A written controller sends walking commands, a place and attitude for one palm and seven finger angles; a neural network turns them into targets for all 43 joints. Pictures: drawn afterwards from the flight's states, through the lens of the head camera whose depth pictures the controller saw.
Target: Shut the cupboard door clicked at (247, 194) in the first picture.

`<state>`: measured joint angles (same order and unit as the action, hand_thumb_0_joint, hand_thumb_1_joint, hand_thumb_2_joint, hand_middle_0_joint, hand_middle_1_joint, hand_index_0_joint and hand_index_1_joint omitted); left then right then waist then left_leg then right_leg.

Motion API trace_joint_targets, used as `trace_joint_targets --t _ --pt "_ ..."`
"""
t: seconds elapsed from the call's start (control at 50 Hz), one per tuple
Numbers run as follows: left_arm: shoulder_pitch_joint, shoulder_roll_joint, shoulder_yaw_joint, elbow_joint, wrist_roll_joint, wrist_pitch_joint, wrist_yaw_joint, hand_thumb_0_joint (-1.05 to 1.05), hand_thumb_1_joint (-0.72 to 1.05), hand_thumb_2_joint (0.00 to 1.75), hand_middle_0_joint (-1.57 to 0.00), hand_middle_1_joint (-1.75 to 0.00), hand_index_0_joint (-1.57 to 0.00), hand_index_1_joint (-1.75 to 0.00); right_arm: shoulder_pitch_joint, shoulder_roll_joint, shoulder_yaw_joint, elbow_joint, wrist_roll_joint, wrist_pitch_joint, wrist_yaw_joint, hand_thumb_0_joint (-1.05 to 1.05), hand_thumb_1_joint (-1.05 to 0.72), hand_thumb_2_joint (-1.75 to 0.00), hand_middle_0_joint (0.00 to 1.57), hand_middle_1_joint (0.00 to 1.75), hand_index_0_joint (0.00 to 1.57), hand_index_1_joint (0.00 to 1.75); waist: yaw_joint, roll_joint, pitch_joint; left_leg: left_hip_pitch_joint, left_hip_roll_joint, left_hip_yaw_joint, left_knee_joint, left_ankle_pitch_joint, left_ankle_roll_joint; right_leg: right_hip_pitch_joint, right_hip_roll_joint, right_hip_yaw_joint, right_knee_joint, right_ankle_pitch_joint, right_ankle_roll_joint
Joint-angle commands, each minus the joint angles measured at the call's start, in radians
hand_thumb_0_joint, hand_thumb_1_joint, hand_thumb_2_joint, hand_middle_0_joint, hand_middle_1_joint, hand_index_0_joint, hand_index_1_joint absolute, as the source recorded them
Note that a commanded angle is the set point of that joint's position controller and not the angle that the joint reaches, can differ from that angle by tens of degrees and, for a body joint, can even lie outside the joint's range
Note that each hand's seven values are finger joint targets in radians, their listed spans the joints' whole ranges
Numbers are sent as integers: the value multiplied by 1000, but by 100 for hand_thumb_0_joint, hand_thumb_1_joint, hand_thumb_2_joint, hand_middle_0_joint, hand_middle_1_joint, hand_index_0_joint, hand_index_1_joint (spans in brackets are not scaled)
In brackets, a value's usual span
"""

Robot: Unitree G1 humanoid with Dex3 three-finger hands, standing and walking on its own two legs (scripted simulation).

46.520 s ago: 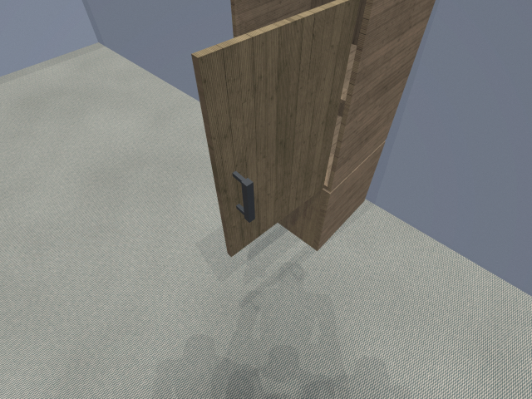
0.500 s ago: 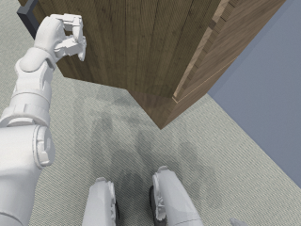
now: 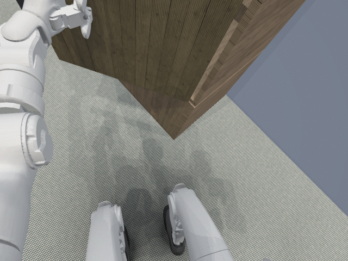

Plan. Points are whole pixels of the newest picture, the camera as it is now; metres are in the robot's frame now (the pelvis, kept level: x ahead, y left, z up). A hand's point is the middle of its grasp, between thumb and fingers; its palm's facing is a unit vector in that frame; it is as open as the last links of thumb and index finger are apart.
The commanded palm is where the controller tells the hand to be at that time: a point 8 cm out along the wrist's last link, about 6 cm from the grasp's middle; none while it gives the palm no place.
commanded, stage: push the door shut along its arc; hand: left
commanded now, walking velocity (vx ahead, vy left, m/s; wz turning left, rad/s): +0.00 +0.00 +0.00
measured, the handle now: out of the picture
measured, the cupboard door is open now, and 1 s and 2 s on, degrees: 31 25 25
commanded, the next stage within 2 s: pull the fist back off the door in 0.02 s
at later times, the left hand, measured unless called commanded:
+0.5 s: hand (101, 15) +0.60 +0.06 +0.08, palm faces -0.02 -1.00 +0.01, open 3.1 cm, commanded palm +0.56 +0.10 +0.09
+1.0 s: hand (107, 53) +0.51 +0.05 +0.08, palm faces -0.03 -1.00 -0.04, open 3.1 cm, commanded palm +0.49 +0.11 +0.09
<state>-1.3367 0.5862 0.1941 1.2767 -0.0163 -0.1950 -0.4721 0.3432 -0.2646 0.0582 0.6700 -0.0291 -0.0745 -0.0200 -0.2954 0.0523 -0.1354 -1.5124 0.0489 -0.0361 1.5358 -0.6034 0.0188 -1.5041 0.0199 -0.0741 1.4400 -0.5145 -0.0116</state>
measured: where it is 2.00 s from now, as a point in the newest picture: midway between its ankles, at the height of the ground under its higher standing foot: (150, 248)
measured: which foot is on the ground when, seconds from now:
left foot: down 0.00-1.00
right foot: down 0.00-1.00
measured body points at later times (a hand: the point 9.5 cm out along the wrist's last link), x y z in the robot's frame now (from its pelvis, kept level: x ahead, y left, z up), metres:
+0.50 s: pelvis +0.02 +0.00 +0.03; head +0.21 +0.01 +0.44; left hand +0.59 +0.11 +0.08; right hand -0.02 -0.23 -0.08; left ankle +0.04 +0.11 -0.56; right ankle +0.07 -0.12 -0.56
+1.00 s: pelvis +0.02 -0.02 +0.04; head +0.17 -0.01 +0.47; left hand +0.50 +0.11 +0.09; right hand +0.10 -0.29 -0.08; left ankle +0.04 +0.11 -0.56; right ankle +0.07 -0.12 -0.56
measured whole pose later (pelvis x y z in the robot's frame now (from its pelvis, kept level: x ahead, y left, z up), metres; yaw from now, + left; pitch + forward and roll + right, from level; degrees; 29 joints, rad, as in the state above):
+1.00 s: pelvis +0.02 -0.02 +0.04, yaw +3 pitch +27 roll +0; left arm -0.84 0.15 0.15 1.05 0.01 -0.52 0.10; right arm 0.26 -0.26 -0.04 0.62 -0.06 0.06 0.07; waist -0.16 0.03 -0.16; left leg -1.23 0.02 -0.01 1.35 -0.58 -0.01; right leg -1.26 0.00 -0.05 1.33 -0.53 -0.03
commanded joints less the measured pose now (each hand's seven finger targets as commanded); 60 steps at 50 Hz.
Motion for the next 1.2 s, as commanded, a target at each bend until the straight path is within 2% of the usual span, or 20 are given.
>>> trace_joint_targets --t 0.0,0.1,0.12,0.18,0.24,0.3,0.34,0.36,0.42,0.5,0.54,0.6,0.62,0.68,0.7,0.9,0.96,1.1,1.14,1.18 --pt "-604 72 -4 -210 -8 -47 -8 0 90 90 -130 -150 -130 -150 224 -211 -72 -10 -2 -24 -11 0 -90 -90 20 30 20 30 -98 239 -619 558 -24 -66 -140 351 39 170 41 9 -180 182 -35" --pt "-630 73 -9 -200 6 -20 -15 0 90 90 -130 -150 -130 -150 232 -213 -71 1 -9 -27 -6 0 -90 -90 20 30 20 30 -107 257 -630 566 -24 -73 -130 369 38 145 43 -3 -165 191 -36" --pt "-581 139 207 -210 -63 -11 179 0 90 90 -130 -150 -130 -150 318 -199 -49 -54 -33 -27 6 0 -90 -90 20 30 20 30 -36 251 -639 531 -5 -96 -171 352 23 170 35 -4 -156 186 -32" --pt "-516 9 193 -190 -27 -33 428 0 90 90 -130 -150 -130 -150 313 -178 -57 -64 -59 -8 57 0 -90 -90 20 30 20 30 -38 206 -599 508 2 -109 -197 339 6 169 28 -5 -161 172 -17" --pt "-492 -45 126 -350 103 -156 614 0 90 90 -130 -150 -130 -150 326 -164 -87 -63 -90 3 110 0 -90 -90 20 30 20 30 -19 295 -755 631 0 -98 -182 472 -13 208 23 8 -155 247 -14" --pt "-482 -110 24 -404 145 -202 592 0 90 90 -130 -150 -130 -150 333 -171 -113 -53 -78 41 134 0 -90 -90 20 30 20 30 -35 294 -798 722 -3 -102 -211 531 -21 271 24 4 -187 300 -16" --pt "-444 -98 51 -363 96 -173 550 0 90 90 -130 -150 -130 -150 326 -172 -112 -52 -60 63 127 0 -90 -90 20 30 20 30 -33 218 -766 654 -15 -78 -237 465 -8 383 27 13 -226 313 -13" --pt "-441 -40 108 -359 75 -167 537 0 90 90 -130 -150 -130 -150 329 -177 -106 -55 -57 69 118 0 -90 -90 20 30 20 30 -22 188 -766 618 -19 -71 -241 446 -1 422 27 22 -230 318 -12" --pt "-373 -19 158 -382 39 -198 539 0 90 90 -130 -150 -130 -150 307 -156 -98 -71 -51 70 107 0 -90 -90 20 30 20 30 13 151 -726 567 -28 -44 -268 429 5 518 23 39 -255 353 -7" --pt "-188 -108 118 -332 54 -284 561 0 90 90 -130 -150 -130 -150 287 -135 -103 -76 -57 72 118 0 -90 -90 20 30 20 30 33 99 -618 539 -34 -17 -282 444 4 544 20 47 -267 397 -5" --pt "-86 -142 104 -255 59 -293 558 0 90 90 -130 -150 -130 -150 274 -137 -107 -81 -52 85 123 0 -90 -90 20 30 20 30 38 20 -534 460 -39 1 -294 373 9 573 19 55 -287 365 -4" --pt "-28 -183 82 -234 46 -301 540 0 90 90 -130 -150 -130 -150 248 -139 -114 -94 -39 101 119 0 -90 -90 20 30 20 30 49 -27 -495 419 -49 21 -302 328 13 605 15 71 -303 358 -4" --pt "-39 -217 54 -261 36 -309 533 0 90 90 -130 -150 -130 -150 238 -137 -119 -97 -39 104 118 0 -90 -90 20 30 20 30 43 -23 -496 431 -51 23 -305 327 14 606 13 74 -308 362 -4" --pt "-15 -239 44 -364 13 -352 525 0 90 90 -130 -150 -130 -150 214 -137 -130 -106 -33 109 112 0 -90 -90 20 30 20 30 79 36 -574 529 -55 19 -309 386 5 607 6 68 -288 407 -9" --pt "-13 -303 -8 -400 4 -364 522 0 90 90 -130 -150 -130 -150 202 -132 -136 -107 -32 110 113 0 -90 -90 20 30 20 30 68 36 -580 564 -54 20 -310 402 5 596 5 66 -292 419 -6" --pt "27 -326 -47 -462 21 -407 575 0 90 90 -130 -150 -130 -150 119 -129 -144 -97 -24 122 86 0 -90 -90 20 30 20 30 85 14 -572 570 -61 22 -315 332 5 604 -7 73 -300 355 -1" --pt "-24 -267 -14 -444 30 -410 589 0 90 90 -130 -150 -130 -150 101 -131 -134 -97 -25 122 74 0 -90 -90 20 30 20 30 76 -27 -548 507 -65 24 -312 275 13 626 -8 88 -307 315 1" --pt "-14 -308 -34 -306 21 -388 578 0 90 90 -130 -150 -130 -150 84 -129 -124 -97 -23 118 71 0 -90 -90 20 30 20 30 60 -59 -496 454 -67 24 -314 209 13 588 -7 87 -322 234 3" --pt "66 -202 54 -418 6 -392 565 0 90 90 -130 -150 -130 -150 81 -135 -126 -134 -18 121 69 0 -90 -90 20 30 20 30 137 -29 -620 504 -71 36 -342 257 10 707 -9 103 -324 289 -4" --pt "205 -206 52 -564 -16 -384 541 0 90 90 -130 -150 -130 -150 79 -127 -128 -176 -5 122 71 0 -90 -90 20 30 20 30 193 24 -745 620 -69 38 -386 369 -1 803 -8 95 -319 413 -10"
